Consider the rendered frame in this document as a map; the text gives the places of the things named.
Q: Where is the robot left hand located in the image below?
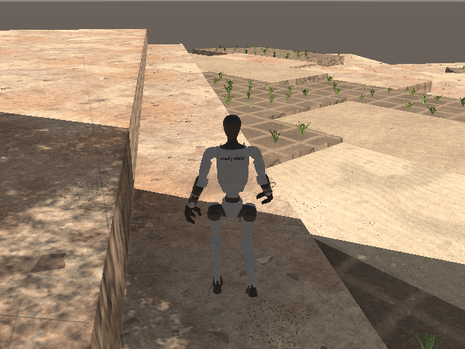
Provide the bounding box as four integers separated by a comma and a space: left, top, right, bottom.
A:
185, 205, 201, 224

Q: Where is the humanoid robot torso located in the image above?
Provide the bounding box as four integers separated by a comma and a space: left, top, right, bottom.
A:
215, 143, 249, 218

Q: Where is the left robot forearm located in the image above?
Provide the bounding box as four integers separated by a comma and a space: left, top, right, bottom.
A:
187, 176, 203, 208

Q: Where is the robot left upper arm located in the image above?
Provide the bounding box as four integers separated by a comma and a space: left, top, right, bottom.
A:
197, 146, 217, 188

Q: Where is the robot right shin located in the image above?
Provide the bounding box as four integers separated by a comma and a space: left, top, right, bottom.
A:
243, 238, 255, 288

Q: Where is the robot right upper arm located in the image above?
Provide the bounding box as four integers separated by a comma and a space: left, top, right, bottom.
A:
248, 146, 268, 185

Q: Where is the robot right hand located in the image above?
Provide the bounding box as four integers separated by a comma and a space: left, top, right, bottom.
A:
256, 192, 273, 204

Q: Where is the right robot forearm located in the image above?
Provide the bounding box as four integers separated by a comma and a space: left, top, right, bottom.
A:
260, 174, 272, 196

